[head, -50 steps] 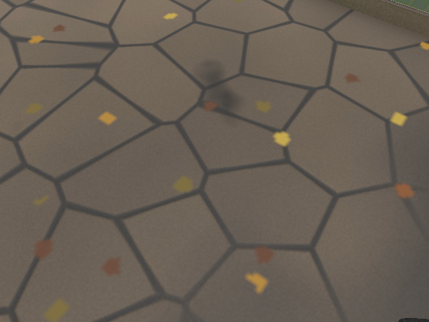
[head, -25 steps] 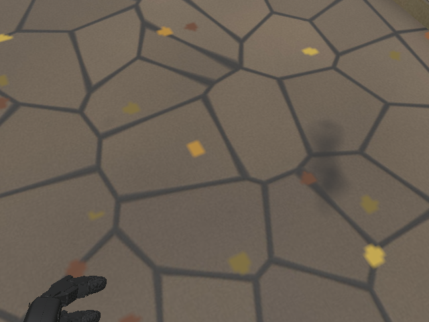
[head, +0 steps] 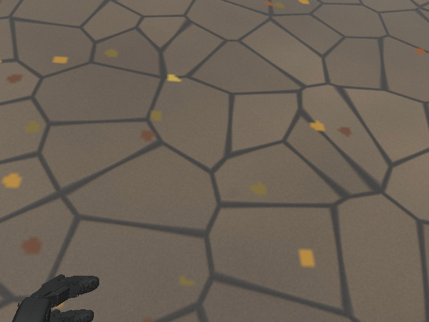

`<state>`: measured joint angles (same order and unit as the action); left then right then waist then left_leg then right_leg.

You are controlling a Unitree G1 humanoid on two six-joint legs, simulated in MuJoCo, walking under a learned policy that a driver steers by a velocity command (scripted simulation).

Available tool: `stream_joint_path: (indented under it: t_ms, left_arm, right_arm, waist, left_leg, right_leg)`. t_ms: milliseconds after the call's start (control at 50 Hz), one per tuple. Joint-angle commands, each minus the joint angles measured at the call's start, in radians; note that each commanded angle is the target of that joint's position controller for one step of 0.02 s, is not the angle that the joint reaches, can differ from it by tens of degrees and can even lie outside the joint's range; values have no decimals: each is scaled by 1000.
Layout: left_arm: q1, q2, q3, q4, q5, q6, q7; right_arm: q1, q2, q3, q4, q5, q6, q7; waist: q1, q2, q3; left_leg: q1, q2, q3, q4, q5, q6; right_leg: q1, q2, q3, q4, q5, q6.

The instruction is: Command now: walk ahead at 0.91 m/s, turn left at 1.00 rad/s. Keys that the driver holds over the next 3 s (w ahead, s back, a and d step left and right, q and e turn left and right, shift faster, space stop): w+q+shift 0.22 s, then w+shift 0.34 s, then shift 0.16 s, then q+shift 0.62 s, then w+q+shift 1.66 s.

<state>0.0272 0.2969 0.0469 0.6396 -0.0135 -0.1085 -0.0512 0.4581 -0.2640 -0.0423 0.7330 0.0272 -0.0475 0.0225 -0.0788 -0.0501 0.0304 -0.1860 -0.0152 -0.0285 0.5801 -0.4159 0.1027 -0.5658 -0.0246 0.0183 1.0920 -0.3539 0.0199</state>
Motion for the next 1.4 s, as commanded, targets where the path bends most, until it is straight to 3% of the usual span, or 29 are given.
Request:
stream_joint_path:
  t_ms: [20, 100, 180, 200, 240, 260, 280, 300, 340, 380, 420, 580, 620, 660, 680, 700, 720, 740, 760, 800, 940, 1120, 1140, 1160, 1180, 1200, 1240, 1340, 1400]
  left_arm:
    - [-176, 121, 34, -111, 10, -29, -12]
    - [-286, 34, 8, -154, -5, -29, -28]
    - [-203, 104, 42, -140, -32, -30, -9]
    - [-118, 132, 59, -123, -35, -28, 2]
    - [317, 184, 91, -38, -36, -7, 35]
    - [455, 252, 95, 0, 15, -1, 32]
    - [404, 215, 82, -1, 28, -10, 7]
    - [296, 123, 64, -10, 11, -1, 11]
    - [271, 91, 57, 31, 25, 14, 22]
    - [230, 50, 41, 63, 35, 3, 27]
    - [233, 37, 31, 96, 8, -4, 28]
    - [357, 177, 47, 159, -20, -4, 39]
    - [404, 229, 50, 170, -12, 15, 45]
    - [397, 251, 45, 174, -2, 37, 54]
    - [402, 203, 28, 151, 17, 35, 64]
    - [599, -8, -29, 130, 22, 25, 52]
    - [580, 109, -9, 178, -9, 11, 54]
    - [446, 142, 5, 131, -26, 9, 59]
    - [360, 132, -3, 101, -8, 5, 71]
    - [292, 135, 4, 84, 15, 19, 81]
    - [145, 80, -7, 12, 38, 81, 83]
    - [15, 128, 15, -21, 18, 66, 62]
    - [58, 134, 22, -7, 21, 59, 63]
    - [83, 180, 31, -6, 35, 61, 71]
    - [65, 200, 34, -20, 66, 75, 73]
    - [59, 172, 38, -22, 46, 81, 75]
    - [11, 90, 22, -37, 35, 89, 84]
    - [37, 124, 41, -1, 41, 107, 96]
    - [98, 173, 65, 20, 10, 98, 87]
  right_arm:
    - [-65, -191, -43, -103, -6, -18, -44]
    - [-31, -198, -51, -64, 8, -3, -74]
    - [-22, -180, -61, -37, 14, -2, -75]
    - [-32, -186, -65, -40, 6, 3, -72]
    - [-113, -165, -50, -84, -44, 9, -54]
    - [32, 24, -6, -111, -25, -10, -48]
    - [85, -12, 7, -111, 53, -24, -46]
    - [-22, -88, -9, -100, 66, -23, -45]
    - [-202, -99, -6, -125, 11, -31, -36]
    - [-226, -76, -7, -133, 14, -20, -23]
    - [-252, -38, 8, -146, 20, -8, -17]
    - [-515, -63, 32, -217, -14, -34, 35]
    - [-488, -104, 7, -221, -22, -46, 44]
    - [-183, -187, -44, -135, -27, -33, 29]
    - [-38, -248, -65, -93, -32, -17, 9]
    - [-41, -374, -68, -86, -69, -22, 5]
    - [-26, -286, -58, -103, -61, -24, 13]
    - [-111, -248, -43, -90, -43, -31, 21]
    - [-171, -216, -39, -80, -19, -38, 23]
    - [-247, -182, -34, -87, -35, -41, 16]
    - [-262, -229, -69, -74, -16, -13, -30]
    - [-261, -211, -78, -96, -4, 64, -69]
    - [-276, -186, -70, -108, -1, 69, -70]
    - [-206, -111, -50, -111, -13, 73, -67]
    - [-91, -111, -50, -120, -7, 71, -66]
    - [-48, -206, -69, -108, -17, 66, -59]
    - [-127, -270, -99, -89, -3, 90, -61]
    - [-249, -153, -68, -172, 2, 107, -51]
    - [-286, -150, -62, -203, 3, 95, -24]
  waist:
    - [27, 87, 55]
    - [-6, 134, 87]
    - [36, 204, 70]
    - [81, 223, 18]
    - [307, 213, -275]
    - [224, -208, -481]
    - [177, -462, -477]
    - [190, -322, -252]
    - [177, -17, -79]
    - [112, -24, -20]
    - [79, -26, 46]
    - [110, 62, 160]
    - [79, -1, 79]
    - [-97, -52, -122]
    - [-150, 7, -217]
    - [21, 382, -429]
    - [-39, 270, -594]
    - [-4, 223, -418]
    - [22, 133, -275]
    - [75, 101, -160]
    - [126, 83, -145]
    - [105, 191, -116]
    - [124, 182, -124]
    - [85, 28, -202]
    - [15, -173, -205]
    - [13, -198, -214]
    - [41, -53, -133]
    - [87, -103, -90]
    - [121, -118, -148]
  left_leg:
    - [128, 216, -429, -371, 3, 202]
    - [-48, 148, -313, -385, 123, 141]
    - [33, 182, -350, -321, 285, 89]
    - [56, 173, -347, -232, 471, 72]
    - [-158, 81, -284, 273, 619, 5]
    - [-480, -50, -230, 701, -7, -45]
    - [-609, -31, -220, 874, -88, -49]
    - [-681, 34, -154, 917, 1, -48]
    - [-603, 95, -104, 848, 49, -31]
    - [-507, 136, -139, 733, 49, -21]
    - [-540, 151, -147, 630, 11, -22]
    - [-389, 110, 31, 145, 448, -38]
    - [-267, 20, 92, 68, 416, -21]
    - [142, -43, 120, 5, 478, 8]
    - [425, 59, -6, 59, 626, 18]
    - [683, 426, -572, -22, 776, 207]
    - [624, 410, -703, -129, 775, 224]
    - [496, 358, -535, -134, 852, 206]
    - [340, 298, -417, -142, 903, 182]
    - [100, 225, -309, -192, 978, 163]
    - [-105, 174, -252, -255, 910, 179]
    - [-30, 72, -451, -95, 491, 53]
    - [-56, 28, -436, -24, 407, 18]
    - [-157, -53, -329, 185, 44, -33]
    - [-376, -165, -189, 342, -311, -87]
    - [-435, -61, -149, 526, -255, -135]
    - [-455, 4, -117, 634, -107, -186]
    - [-448, 70, -13, 527, 29, -209]
    - [-436, 117, 16, 418, 61, -177]
  right_leg:
    - [-237, -2, 49, -233, 192, 35]
    - [30, 70, -6, -502, 387, 44]
    - [172, 40, 41, -576, 362, 34]
    - [265, 52, 24, -567, 300, 20]
    - [823, -32, 52, -430, 176, -21]
    - [1169, -273, 545, -567, -304, -159]
    - [1124, -366, 971, -846, -601, -217]
    - [966, -343, 838, -875, -577, -202]
    - [674, -271, 543, -852, -209, -206]
    - [507, -233, 406, -874, -65, -213]
    - [447, -250, 344, -923, -31, -226]
    - [411, -208, -30, -1099, 333, -173]
    - [543, -215, -67, -946, 832, -140]
    - [498, -178, -111, -556, 1111, -75]
    - [297, -129, -95, -262, 834, -29]
    - [8, 73, -25, 241, -214, 37]
    - [52, 78, 158, 365, -239, 25]
    - [-24, 17, 97, 353, -196, 20]
    - [-46, -31, 61, 258, -130, 15]
    - [17, -68, 51, 188, -56, 18]
    - [90, -3, 64, -176, 113, 63]
    - [215, 82, 123, -622, 228, 48]
    - [309, 38, 113, -734, 349, 21]
    - [494, -173, 260, -727, 545, -63]
    - [616, -378, 530, -742, 739, -236]
    - [604, -448, 610, -750, 682, -303]
    - [521, -307, 350, -734, 535, -239]
    - [471, -240, 101, -812, 511, -240]
    - [523, -294, 113, -902, 60, -228]
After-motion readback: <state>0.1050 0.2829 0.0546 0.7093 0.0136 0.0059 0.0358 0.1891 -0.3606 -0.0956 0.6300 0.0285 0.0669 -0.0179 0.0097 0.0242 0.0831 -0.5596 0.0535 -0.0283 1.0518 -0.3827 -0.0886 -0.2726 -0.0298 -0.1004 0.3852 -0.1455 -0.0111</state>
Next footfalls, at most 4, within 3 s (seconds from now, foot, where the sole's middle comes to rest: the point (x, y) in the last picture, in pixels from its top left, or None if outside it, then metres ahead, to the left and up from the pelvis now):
0.24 right None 0.41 -0.13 -0.77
0.68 left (82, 260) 0.69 0.32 -0.77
1.16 right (114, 202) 0.91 0.24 -0.77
1.62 left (58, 270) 0.66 0.39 -0.77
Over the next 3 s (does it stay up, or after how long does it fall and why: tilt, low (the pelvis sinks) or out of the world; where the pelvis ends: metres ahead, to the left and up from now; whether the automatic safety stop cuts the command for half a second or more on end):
stays up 0.48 1.39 -0.02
